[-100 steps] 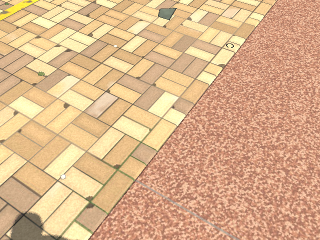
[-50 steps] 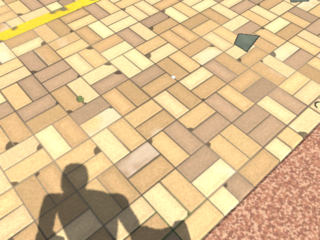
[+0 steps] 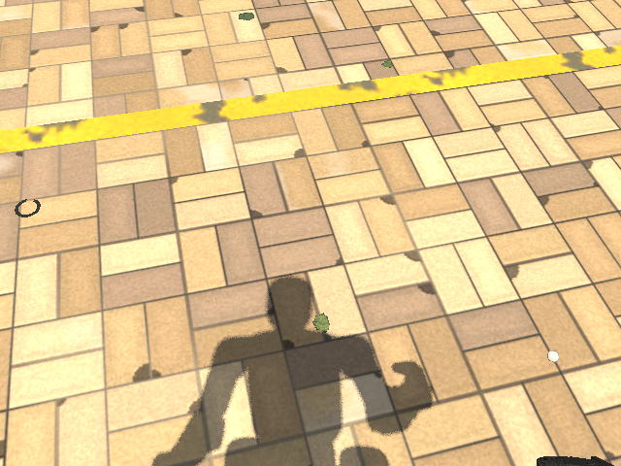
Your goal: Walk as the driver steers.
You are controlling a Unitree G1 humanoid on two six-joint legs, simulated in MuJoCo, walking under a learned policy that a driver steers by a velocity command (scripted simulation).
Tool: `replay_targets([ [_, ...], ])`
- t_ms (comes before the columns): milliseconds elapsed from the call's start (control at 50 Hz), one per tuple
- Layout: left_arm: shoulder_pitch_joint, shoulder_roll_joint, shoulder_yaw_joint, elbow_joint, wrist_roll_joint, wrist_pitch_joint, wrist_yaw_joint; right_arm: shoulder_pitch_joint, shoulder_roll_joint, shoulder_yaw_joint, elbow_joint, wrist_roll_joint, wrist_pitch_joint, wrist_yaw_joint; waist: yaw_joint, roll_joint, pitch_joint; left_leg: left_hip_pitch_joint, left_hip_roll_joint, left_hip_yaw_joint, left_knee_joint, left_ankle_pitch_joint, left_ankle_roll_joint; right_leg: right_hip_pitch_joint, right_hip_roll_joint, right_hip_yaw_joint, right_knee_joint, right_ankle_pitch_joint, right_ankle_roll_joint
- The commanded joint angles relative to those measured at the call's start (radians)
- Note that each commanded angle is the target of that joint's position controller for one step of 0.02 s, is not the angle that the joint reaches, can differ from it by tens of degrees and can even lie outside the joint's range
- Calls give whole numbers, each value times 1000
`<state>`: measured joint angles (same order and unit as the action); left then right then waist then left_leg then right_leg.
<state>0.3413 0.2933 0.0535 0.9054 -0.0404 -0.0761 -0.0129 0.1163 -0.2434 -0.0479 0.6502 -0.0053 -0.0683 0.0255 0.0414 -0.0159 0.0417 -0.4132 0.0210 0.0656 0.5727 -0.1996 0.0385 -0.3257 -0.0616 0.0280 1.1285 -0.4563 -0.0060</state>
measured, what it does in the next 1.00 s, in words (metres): walks ahead, turning right: right foot, then left foot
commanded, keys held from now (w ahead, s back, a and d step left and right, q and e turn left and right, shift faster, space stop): w+e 1.00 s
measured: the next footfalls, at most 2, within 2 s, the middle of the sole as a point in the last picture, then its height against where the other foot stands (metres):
right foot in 0.44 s outside the picture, level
left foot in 0.94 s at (370, 354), level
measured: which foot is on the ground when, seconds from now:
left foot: down 0.00-0.46, up 0.48-0.92, down 0.94-1.00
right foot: up 0.00-0.42, down 0.44-0.94, up 0.96-1.00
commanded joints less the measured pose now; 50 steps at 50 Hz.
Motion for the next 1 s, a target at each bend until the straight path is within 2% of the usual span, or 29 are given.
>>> replay_targets([
  [20,-56,107,33,-94,10,-5,8,133,-105,-40,13,4,-20,-1,-65,142,-108,348,260,-277,-325,119,163,-345,-88,60,80,126,-7],
  [80,-17,50,29,-80,5,34,9,92,-100,-47,41,-8,-49,-5,-18,117,-63,239,246,-152,-419,186,163,-289,-92,66,53,231,9],
  [160,-103,36,30,-113,14,41,9,127,-115,-55,88,-17,-53,-28,-30,85,-9,281,235,-23,-442,251,147,-387,-79,93,-103,397,20],
  [240,-233,10,14,-159,22,34,-19,156,-155,-66,113,-7,-43,-42,-74,61,36,329,244,69,-455,249,129,-379,-64,20,-323,523,2],
  [300,-317,8,8,-204,22,34,-38,200,-176,-75,140,7,-26,-46,-105,51,68,427,275,102,-426,274,120,-414,-58,-21,-413,476,-25],
  [340,-342,17,9,-232,21,35,-49,208,-190,-81,153,18,-11,-47,-104,60,69,489,290,122,-377,359,106,-411,-44,-56,-449,397,-50],
  [380,-311,42,23,-246,19,38,-54,189,-220,-87,151,25,3,-50,-68,90,22,517,288,152,-264,669,83,-307,14,-118,-461,300,-88],
  [400,-246,67,36,-240,17,41,-53,177,-235,-90,148,29,11,-53,-28,109,-27,519,281,164,-157,839,70,-209,57,-151,-458,251,-110],
  [420,-114,108,61,-211,13,42,-49,155,-243,-90,144,36,19,-54,52,100,-98,479,251,187,27,915,46,-29,108,-172,-508,271,-142],
  [440,46,181,99,-171,14,48,-31,161,-227,-80,138,33,15,-56,126,55,-185,316,207,195,283,761,2,254,119,-109,-561,331,-182],
  [460,79,304,124,-160,10,50,-13,239,-84,-39,92,-15,-2,-49,42,-227,-245,-113,56,164,664,-101,-68,583,-142,367,-602,323,-326],
  [480,84,287,107,-202,20,31,-22,210,-88,-23,63,10,-47,-37,46,-201,-430,-310,-77,-100,862,-416,-78,737,-286,839,-807,144,-465],
  [500,71,207,86,-197,28,17,-28,83,-162,-41,39,52,-74,-26,90,-88,-331,-415,-17,-169,869,-331,-48,694,-265,729,-852,170,-393],
  [520,26,170,76,-198,22,8,-26,50,-152,-35,28,53,-86,-26,60,-52,-226,-418,27,-162,792,-244,-24,563,-224,588,-839,234,-353],
  [540,-50,131,64,-211,19,6,-24,52,-150,-38,43,27,-87,-35,9,10,-153,-357,68,-159,702,-185,-24,409,-179,473,-835,336,-317],
  [560,-101,98,52,-230,28,5,-19,65,-167,-48,51,8,-78,-39,-27,0,-127,-276,93,-162,635,-147,-28,297,-147,396,-850,430,-302],
  [580,-120,91,49,-245,36,5,-15,79,-168,-52,53,3,-63,-36,-50,-10,-116,-223,100,-162,601,-125,-35,230,-127,366,-872,471,-298],
  [640,-96,128,58,-246,29,0,2,62,-126,-43,40,-10,-35,-37,-60,-4,-88,-200,87,-130,461,-57,-78,130,-96,283,-902,584,-299],
  [680,-67,145,63,-239,24,3,15,-15,-107,-34,17,-11,-30,-37,-37,-19,-62,-211,67,-120,315,64,-100,100,-66,241,-905,571,-274],
  [740,-32,145,63,-231,18,13,25,-122,-87,-22,-7,-3,-36,-25,8,-62,-47,-147,17,-114,86,244,-104,74,-23,214,-887,459,-226],
  [800,13,150,65,-217,13,21,26,-190,-104,-24,-30,12,-48,-11,36,-78,-39,-106,-12,-124,-17,280,-97,103,-47,273,-851,385,-213],
  [840,27,141,64,-213,12,28,30,-194,-130,-32,-37,14,-58,-2,31,-85,-42,-92,-20,-144,-70,234,-80,163,-69,335,-796,356,-203],
  [880,12,144,67,-218,15,34,34,-152,-153,-44,-31,17,-69,1,1,-115,-48,-36,-24,-145,-93,149,-53,195,-84,389,-739,374,-187],
  [900,-7,133,64,-225,16,37,34,-85,-163,-52,-13,16,-74,-1,-38,-125,-67,52,-29,-128,-130,144,-32,189,-65,391,-690,406,-170],
  [920,-18,98,52,-237,20,35,32,16,-191,-67,8,5,-80,-8,-89,-111,-135,221,4,-143,-140,145,2,151,-14,356,-568,449,-138],
  [940,-14,40,29,-258,37,32,28,169,-248,-81,21,-10,-80,-17,-148,3,-276,482,178,-312,-125,82,64,23,53,266,-286,305,-99],
  [960,135,-11,13,-288,5,22,28,247,-321,-98,58,-20,-67,-11,-74,357,-376,769,393,-795,-225,-127,234,-339,179,151,28,-145,-35],
  [980,129,101,29,-258,-7,22,32,225,-225,-78,46,5,-62,-7,-98,259,-308,732,403,-868,-270,-353,225,-468,91,173,162,-116,-21],
  [1000,17,155,44,-268,2,28,31,183,-160,-60,34,9,-54,-12,-127,159,-185,613,355,-694,-280,-329,176,-492,57,153,190,-18,-15],
])
Keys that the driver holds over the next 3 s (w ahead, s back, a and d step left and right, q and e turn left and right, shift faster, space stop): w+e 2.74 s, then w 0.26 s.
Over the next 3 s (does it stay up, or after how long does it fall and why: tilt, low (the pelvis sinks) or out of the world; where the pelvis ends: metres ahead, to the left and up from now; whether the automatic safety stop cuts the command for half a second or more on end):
stays up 0.95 -1.10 -0.01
